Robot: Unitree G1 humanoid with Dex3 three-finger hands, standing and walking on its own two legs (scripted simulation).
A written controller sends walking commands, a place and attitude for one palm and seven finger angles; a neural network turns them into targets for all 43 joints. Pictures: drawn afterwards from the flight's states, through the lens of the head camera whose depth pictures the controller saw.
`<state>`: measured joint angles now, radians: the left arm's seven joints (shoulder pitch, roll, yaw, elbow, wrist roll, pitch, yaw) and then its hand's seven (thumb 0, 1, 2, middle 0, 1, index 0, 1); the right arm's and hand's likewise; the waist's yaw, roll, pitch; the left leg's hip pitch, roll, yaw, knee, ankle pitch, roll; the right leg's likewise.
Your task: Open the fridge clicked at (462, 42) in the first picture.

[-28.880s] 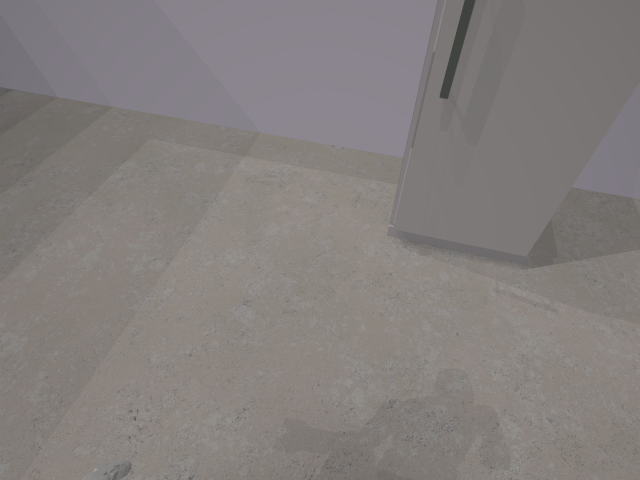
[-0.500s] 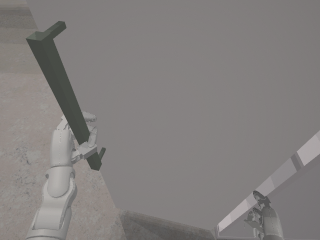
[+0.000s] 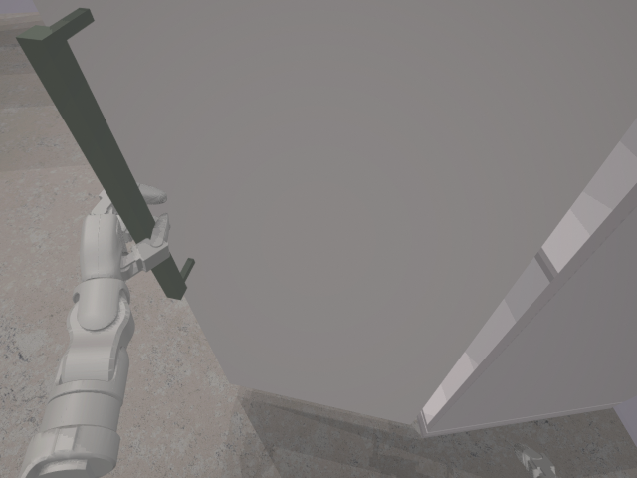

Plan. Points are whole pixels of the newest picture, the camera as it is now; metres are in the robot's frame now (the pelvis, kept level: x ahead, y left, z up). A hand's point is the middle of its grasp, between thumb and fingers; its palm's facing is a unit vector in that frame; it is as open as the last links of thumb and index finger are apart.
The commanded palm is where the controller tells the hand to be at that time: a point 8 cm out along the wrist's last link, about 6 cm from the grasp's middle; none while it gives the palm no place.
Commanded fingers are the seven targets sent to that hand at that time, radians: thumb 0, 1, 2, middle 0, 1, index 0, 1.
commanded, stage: stop walking and hold the door back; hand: left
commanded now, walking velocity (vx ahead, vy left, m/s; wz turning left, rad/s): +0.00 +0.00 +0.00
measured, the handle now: (140, 192) +0.42 +0.21 +0.14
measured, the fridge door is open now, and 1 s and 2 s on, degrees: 70 74 74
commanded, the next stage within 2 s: loosen the grip on the handle in 0.42 s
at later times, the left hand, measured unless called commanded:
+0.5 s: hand (148, 270) +0.33 +0.19 +0.10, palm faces +0.20 -0.96 -0.19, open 5.8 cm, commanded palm +0.30 +0.25 +0.10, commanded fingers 0.00 0.90 0.90 -0.45 -1.40 -0.45 -1.40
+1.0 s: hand (148, 265) +0.35 +0.20 +0.09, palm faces +0.22 -0.95 -0.22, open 13.4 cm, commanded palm +0.31 +0.25 +0.11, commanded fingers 0.00 -0.55 0.20 -0.25 -1.15 -0.25 -1.15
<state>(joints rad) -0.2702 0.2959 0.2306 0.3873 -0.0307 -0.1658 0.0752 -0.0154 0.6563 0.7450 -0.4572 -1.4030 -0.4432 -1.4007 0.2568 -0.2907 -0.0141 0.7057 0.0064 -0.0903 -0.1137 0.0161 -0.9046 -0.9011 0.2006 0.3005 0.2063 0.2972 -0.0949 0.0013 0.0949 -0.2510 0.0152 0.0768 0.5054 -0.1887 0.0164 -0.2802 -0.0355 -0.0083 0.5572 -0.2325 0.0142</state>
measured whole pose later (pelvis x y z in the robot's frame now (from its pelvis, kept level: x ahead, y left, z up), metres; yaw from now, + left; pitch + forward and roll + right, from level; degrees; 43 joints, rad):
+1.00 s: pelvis +0.00 -0.02 -0.01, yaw -3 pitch +3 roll +0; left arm -0.17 0.33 0.24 0.29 -0.08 -0.11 0.02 -0.01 -0.44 0.25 -0.36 -1.29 -0.35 -1.29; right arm 0.24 -0.26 -0.01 0.69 0.04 -0.11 -0.06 0.02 -0.90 -0.90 0.20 0.30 0.21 0.30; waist 0.01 0.01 -0.02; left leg -0.43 0.03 0.04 0.69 -0.31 0.00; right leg -0.42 0.02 -0.04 0.69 -0.32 -0.04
